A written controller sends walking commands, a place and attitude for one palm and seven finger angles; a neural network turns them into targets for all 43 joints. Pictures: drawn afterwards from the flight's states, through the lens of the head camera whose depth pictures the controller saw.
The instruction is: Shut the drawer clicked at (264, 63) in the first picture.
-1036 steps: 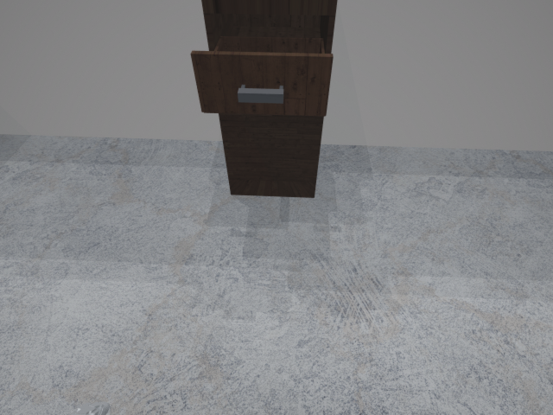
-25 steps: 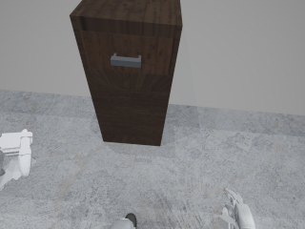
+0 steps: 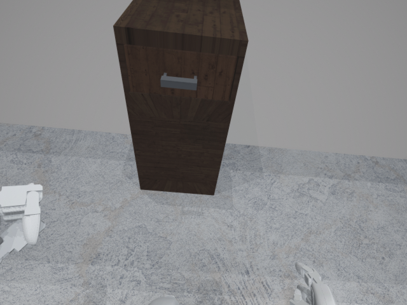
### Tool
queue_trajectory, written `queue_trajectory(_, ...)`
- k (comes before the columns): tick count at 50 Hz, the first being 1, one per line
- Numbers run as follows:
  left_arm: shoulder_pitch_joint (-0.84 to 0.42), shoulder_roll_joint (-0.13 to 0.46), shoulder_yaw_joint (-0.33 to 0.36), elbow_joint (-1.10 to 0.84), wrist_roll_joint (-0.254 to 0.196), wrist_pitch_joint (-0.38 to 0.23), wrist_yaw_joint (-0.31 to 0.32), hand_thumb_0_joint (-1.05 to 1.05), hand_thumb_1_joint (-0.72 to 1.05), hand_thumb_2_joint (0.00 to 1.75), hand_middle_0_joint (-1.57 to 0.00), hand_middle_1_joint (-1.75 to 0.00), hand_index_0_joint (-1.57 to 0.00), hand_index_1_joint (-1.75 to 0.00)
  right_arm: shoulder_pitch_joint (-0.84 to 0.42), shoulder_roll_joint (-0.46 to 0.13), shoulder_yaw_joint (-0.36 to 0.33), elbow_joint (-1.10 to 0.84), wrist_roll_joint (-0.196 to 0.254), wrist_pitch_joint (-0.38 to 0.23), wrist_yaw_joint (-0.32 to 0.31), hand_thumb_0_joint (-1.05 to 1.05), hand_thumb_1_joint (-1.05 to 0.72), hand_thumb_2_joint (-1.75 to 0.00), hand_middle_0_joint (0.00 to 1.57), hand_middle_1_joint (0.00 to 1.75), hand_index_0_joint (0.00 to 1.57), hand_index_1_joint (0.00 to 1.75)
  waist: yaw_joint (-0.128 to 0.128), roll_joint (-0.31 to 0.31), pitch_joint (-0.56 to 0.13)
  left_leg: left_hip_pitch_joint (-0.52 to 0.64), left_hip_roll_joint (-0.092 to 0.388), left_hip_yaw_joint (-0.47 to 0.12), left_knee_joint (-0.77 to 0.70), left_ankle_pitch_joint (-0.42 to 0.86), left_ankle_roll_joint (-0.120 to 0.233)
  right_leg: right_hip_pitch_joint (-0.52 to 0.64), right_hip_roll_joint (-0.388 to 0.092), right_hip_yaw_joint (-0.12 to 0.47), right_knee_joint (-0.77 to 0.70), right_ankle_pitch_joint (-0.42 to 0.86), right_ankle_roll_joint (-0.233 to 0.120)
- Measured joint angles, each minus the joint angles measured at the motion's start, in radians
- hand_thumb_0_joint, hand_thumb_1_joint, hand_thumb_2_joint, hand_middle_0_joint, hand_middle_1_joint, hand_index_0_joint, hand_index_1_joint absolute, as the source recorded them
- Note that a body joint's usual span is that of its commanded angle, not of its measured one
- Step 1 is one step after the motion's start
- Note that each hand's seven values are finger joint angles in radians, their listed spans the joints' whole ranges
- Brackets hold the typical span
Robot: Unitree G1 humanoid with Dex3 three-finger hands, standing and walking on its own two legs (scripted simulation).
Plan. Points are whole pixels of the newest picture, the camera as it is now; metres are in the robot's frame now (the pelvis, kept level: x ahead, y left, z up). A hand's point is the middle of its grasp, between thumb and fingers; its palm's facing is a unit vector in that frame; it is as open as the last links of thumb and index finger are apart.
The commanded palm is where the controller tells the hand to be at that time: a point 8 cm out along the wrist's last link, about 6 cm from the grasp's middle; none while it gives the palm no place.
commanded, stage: stop stepping back and stand still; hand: left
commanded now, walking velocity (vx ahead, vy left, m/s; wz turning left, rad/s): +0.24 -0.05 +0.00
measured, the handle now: (179, 79) +0.83 +0.15 +0.00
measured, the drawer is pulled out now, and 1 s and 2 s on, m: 0.00 0.00 0.00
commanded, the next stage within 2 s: let the arm hang, fingers relaxed in 0.42 s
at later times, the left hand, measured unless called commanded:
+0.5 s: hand (33, 222) +0.18 +0.26 +0.16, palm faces +0.37 -0.82 -0.44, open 3.2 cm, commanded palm none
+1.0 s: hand out of the picture -0.03 +0.16 -0.16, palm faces +0.10 -0.97 -0.23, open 4.3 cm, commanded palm none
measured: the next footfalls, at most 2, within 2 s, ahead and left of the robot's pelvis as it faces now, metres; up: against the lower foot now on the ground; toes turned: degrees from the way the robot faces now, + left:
left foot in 0.06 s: +0.08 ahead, +0.09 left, +0.00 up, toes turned +2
right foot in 0.36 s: +0.04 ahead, -0.12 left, +0.00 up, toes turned +5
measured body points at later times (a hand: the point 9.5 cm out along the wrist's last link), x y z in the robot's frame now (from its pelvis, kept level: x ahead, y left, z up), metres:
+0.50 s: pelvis -0.01 +0.01 +0.00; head -0.01 +0.02 +0.45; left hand +0.15 +0.30 +0.18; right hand +0.15 -0.23 -0.09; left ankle +0.06 +0.09 -0.73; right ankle -0.05 -0.08 -0.73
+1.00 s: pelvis +0.00 -0.03 +0.01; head +0.04 -0.02 +0.46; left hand -0.04 +0.21 -0.15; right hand +0.00 -0.25 -0.15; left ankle +0.04 +0.08 -0.73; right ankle +0.00 -0.12 -0.73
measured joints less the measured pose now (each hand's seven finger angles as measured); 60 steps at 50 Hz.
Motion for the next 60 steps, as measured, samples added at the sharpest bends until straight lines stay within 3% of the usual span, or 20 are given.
queue_trajectory(2, -0.04, -0.03, -0.011, 0.05, 0.01, 0.011, 0.015, 0.01, 0.88, 0.89, -1.41, -1.6, -1.4, -1.6, 0.029, -0.008, 0.005, 0.027, 0.008, 0.003, -0.015, 0.01, -0.9, -0.9, 0.2, 0.3, 0.2, 0.31, 0.004, -0.002, -0.037, 0.099, 0.017, -0.001, -0.051, -0.029, 0.018, -0.007, -0.021, -0.016, 0.026, -0.021, 0.02)
queue_trajectory(3, -0.075, -0.045, -0.013, 0.081, 0.014, 0.015, 0.023, 0.01, 0.88, 0.89, -1.41, -1.6, -1.41, -1.6, 0.038, -0.015, 0.006, 0.033, 0.011, -0.004, -0.022, 0.01, -0.9, -0.9, 0.2, 0.3, 0.2, 0.31, -0.006, 0.0, -0.042, 0.134, 0.019, -0.002, -0.11, -0.009, 0.051, -0.016, -0.03, -0.026, 0.052, -0.032, 0.032)
queue_trajectory(5, -0.158, -0.07, -0.011, 0.155, 0.02, 0.026, 0.034, 0.01, 0.88, 0.89, -1.41, -1.6, -1.41, -1.6, 0.033, -0.011, 0.009, 0.05, 0.014, -0.022, -0.031, 0.02, -0.9, -0.9, 0.2, 0.3, 0.2, 0.3, -0.015, -0.023, -0.014, 0.149, -0.011, 0.012, -0.132, 0.035, 0.089, -0.045, -0.046, 0.004, 0.137, -0.091, 0.038)
queue_trajectory(7, -0.194, -0.081, -0.002, 0.189, 0.024, 0.039, 0.038, 0.02, 0.88, 0.89, -1.41, -1.6, -1.41, -1.6, 0.027, 0.004, 0.016, 0.053, 0.007, -0.045, -0.023, 0.02, -0.9, -0.9, 0.2, 0.3, 0.2, 0.3, -0.029, -0.034, 0.011, 0.181, -0.022, 0.021, -0.196, 0.078, 0.09, -0.097, -0.03, 0.046, 0.261, -0.122, 0.033)
queue_trajectory(9, -0.171, -0.076, -0.002, 0.163, 0.027, 0.044, 0.038, 0.02, 0.89, 0.89, -1.41, -1.6, -1.4, -1.6, 0.035, 0.021, 0.027, 0.04, 0.003, -0.062, -0.004, 0.02, -0.9, -0.9, 0.2, 0.3, 0.2, 0.3, -0.044, -0.038, 0.022, 0.217, -0.02, 0.019, -0.285, 0.129, 0.082, -0.13, -0.016, 0.05, 0.31, -0.102, 0.031)
queue_trajectory(15, 0.004, -0.029, -0.034, 0.049, 0.031, 0.021, 0.029, 0.02, 0.89, 0.89, -1.41, -1.6, -1.4, -1.6, 0.07, 0.032, 0.038, -0.011, -0.007, -0.056, 0.014, 0.02, -0.9, -0.9, 0.2, 0.3, 0.2, 0.31, -0.049, 0.001, 0.0, 0.259, 0.012, 0.017, -0.44, 0.195, 0.066, -0.047, 0.002, -0.032, 0.074, -0.127, 0.02)
queue_trajectory(18, 0.024, 0.008, -0.01, 0.061, 0.023, 0.022, 0.03, 0.02, 0.89, 0.89, -1.41, -1.6, -1.4, -1.6, 0.058, 0.022, 0.033, -0.023, -0.008, -0.031, -0.002, 0.02, -0.9, -0.9, 0.2, 0.3, 0.2, 0.31, -0.039, -0.004, -0.009, 0.222, -0.009, 0.031, -0.402, 0.191, 0.061, 0.054, -0.01, -0.02, -0.122, -0.087, 0.002)
queue_trajectory(19, 0.01, 0.008, -0.004, 0.08, 0.02, 0.019, 0.028, 0.02, 0.88, 0.89, -1.41, -1.6, -1.4, -1.6, 0.041, 0.013, 0.027, -0.018, -0.008, -0.024, -0.007, 0.01, -0.9, -0.9, 0.2, 0.3, 0.2, 0.31, -0.03, 0.004, -0.003, 0.198, -0.008, 0.038, -0.361, 0.181, 0.061, 0.055, -0.011, -0.014, -0.148, -0.009, -0.004)
queue_trajectory(21, -0.029, -0.011, -0.005, 0.129, 0.012, 0.02, 0.024, 0.02, 0.88, 0.89, -1.41, -1.6, -1.4, -1.6, 0.01, -0.009, 0.014, 0.007, -0.006, -0.012, -0.012, 0.01, -0.9, -0.9, 0.2, 0.3, 0.2, 0.31, -0.022, 0.033, 0.015, 0.177, 0.005, 0.036, -0.287, 0.14, 0.053, 0.045, -0.002, -0.018, -0.119, 0.081, -0.006)
queue_trajectory(24, -0.065, -0.056, -0.022, 0.169, 0.008, 0.033, 0.024, 0.02, 0.88, 0.89, -1.41, -1.6, -1.4, -1.6, 0.006, -0.033, -0.002, 0.032, 0.011, -0.005, -0.015, 0.02, -0.9, -0.9, 0.2, 0.3, 0.2, 0.31, -0.02, 0.054, 0.009, 0.167, 0.018, 0.029, -0.217, 0.095, 0.05, 0.049, 0.009, -0.025, -0.069, 0.029, -0.004)
queue_trajectory(26, -0.083, -0.086, -0.038, 0.175, 0.011, 0.037, 0.025, 0.02, 0.88, 0.89, -1.41, -1.6, -1.4, -1.6, 0.009, -0.042, -0.008, 0.043, 0.017, -0.007, -0.018, 0.02, -0.9, -0.9, 0.2, 0.3, 0.2, 0.3, -0.018, 0.042, 0.011, 0.183, 0.012, 0.033, -0.202, 0.079, 0.069, 0.06, 0.004, -0.022, -0.044, -0.002, -0.001)
queue_trajectory(28, -0.175, -0.101, -0.095, 0.33, 0.051, 0.029, -0.02, 0.01, 0.89, 0.89, -1.41, -1.6, -1.4, -1.6, 0.003, -0.072, -0.026, 0.08, 0.015, -0.03, 0.019, 0.01, -0.9, -0.9, 0.2, 0.3, 0.2, 0.3, -0.013, 0.049, -0.004, 0.159, -0.001, 0.029, -0.175, 0.065, 0.08, 0.005, -0.014, -0.035, 0.052, -0.02, 0.014)
queue_trajectory(31, -0.352, -0.148, -0.194, 0.726, 0.076, 0.156, -0.067, 0.01, 0.89, 0.9, -1.38, -1.57, -1.38, -1.58, -0.026, -0.104, -0.031, 0.125, -0.004, 0.01, 0.041, 0.01, -0.9, -0.9, 0.2, 0.3, 0.2, 0.3, -0.032, 0.055, -0.013, 0.126, -0.038, 0.022, -0.161, 0.069, 0.095, -0.125, -0.032, 0.026, 0.302, -0.155, 0.036)
queue_trajectory(33, -0.435, -0.183, -0.244, 0.985, 0.083, 0.225, -0.083, 0.01, 0.9, 0.9, -1.34, -1.54, -1.34, -1.54, -0.034, -0.099, -0.025, 0.143, -0.018, 0.03, 0.043, 0.01, -0.9, -0.9, 0.2, 0.3, 0.2, 0.3, -0.051, 0.038, -0.003, 0.124, -0.057, 0.017, -0.173, 0.084, 0.093, -0.176, -0.041, 0.07, 0.383, -0.197, 0.045)
queue_trajectory(35, -0.471, -0.216, -0.295, 1.187, 0.086, 0.263, -0.096, 0.01, 0.9, 0.9, -1.29, -1.49, -1.29, -1.49, -0.033, -0.083, -0.016, 0.16, -0.023, 0.045, 0.044, 0.01, -0.9, -0.9, 0.2, 0.3, 0.2, 0.3, -0.06, 0.016, 0.017, 0.129, -0.062, 0.014, -0.18, 0.092, 0.083, -0.169, -0.054, 0.087, 0.319, -0.172, 0.048)
queue_trajectory(37, -0.463, -0.243, -0.343, 1.331, 0.089, 0.268, -0.109, 0.01, 0.91, 0.89, -1.23, -1.43, -1.23, -1.44, -0.025, -0.06, -0.011, 0.184, -0.017, 0.062, 0.046, 0.01, -0.9, -0.9, 0.2, 0.3, 0.2, 0.3, -0.058, -0.014, 0.034, 0.127, -0.061, 0.018, -0.165, 0.085, 0.065, -0.128, -0.064, 0.1, 0.172, -0.066, 0.04)
queue_trajectory(39, -0.447, -0.273, -0.357, 1.45, 0.101, 0.258, -0.084, 0.02, 0.9, 0.89, -1.17, -1.4, -1.16, -1.37, -0.007, -0.04, -0.02, 0.223, -0.01, 0.083, 0.046, 0.01, -0.9, -0.9, 0.2, 0.3, 0.2, 0.3, -0.062, -0.007, 0.051, 0.123, -0.046, -0.015, -0.139, 0.043, 0.05, -0.111, -0.044, 0.071, 0.151, -0.019, 0.025)
queue_trajectory(43, -0.414, -0.241, -0.352, 1.592, 0.086, 0.242, -0.09, 0.02, 0.9, 0.89, -1.03, -1.3, -1.02, -1.21, 0.055, -0.009, -0.027, 0.317, -0.01, 0.104, 0.043, 0.01, -0.9, -0.9, 0.2, 0.3, 0.2, 0.3, -0.042, 0.017, 0.065, 0.162, -0.008, -0.05, -0.157, 0.062, 0.043, -0.06, -0.004, 0.023, 0.067, 0.001, 0.001)
queue_trajectory(47, -0.391, -0.233, -0.358, 1.705, 0.072, 0.234, -0.093, 0.02, 0.9, 0.89, -0.88, -1.11, -0.87, -1.05, 0.09, 0.021, -0.017, 0.401, -0.004, 0.098, 0.03, 0.01, -0.9, -0.9, 0.2, 0.3, 0.2, 0.3, -0.023, 0.013, 0.088, 0.209, -0.005, -0.048, -0.228, 0.071, 0.031, -0.015, -0.003, 0.028, -0.01, 0.033, 0.002)
queue_trajectory(60, -0.378, -0.329, -0.384, 1.854, 0.064, 0.21, -0.087, 0.01, 0.9, 0.89, -0.38, -0.51, -0.38, -0.51, 0.087, 0.06, -0.011, 0.502, 0.006, 0.082, 0.016, 0.01, -0.9, -0.9, 0.2, 0.3, 0.2, 0.3, -0.021, 0.044, 0.077, 0.292, -0.003, -0.04, -0.338, 0.118, 0.026, 0.057, -0.004, 0.039, -0.101, 0.075, -0.004)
